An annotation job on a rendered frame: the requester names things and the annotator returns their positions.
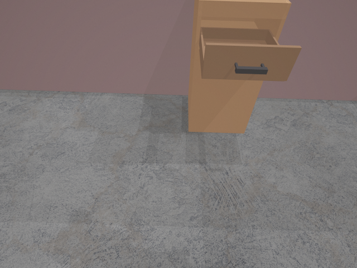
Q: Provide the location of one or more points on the handle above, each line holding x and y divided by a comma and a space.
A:
250, 69

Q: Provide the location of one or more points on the cabinet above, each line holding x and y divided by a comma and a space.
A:
223, 105

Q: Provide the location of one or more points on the drawer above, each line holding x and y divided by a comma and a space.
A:
220, 48

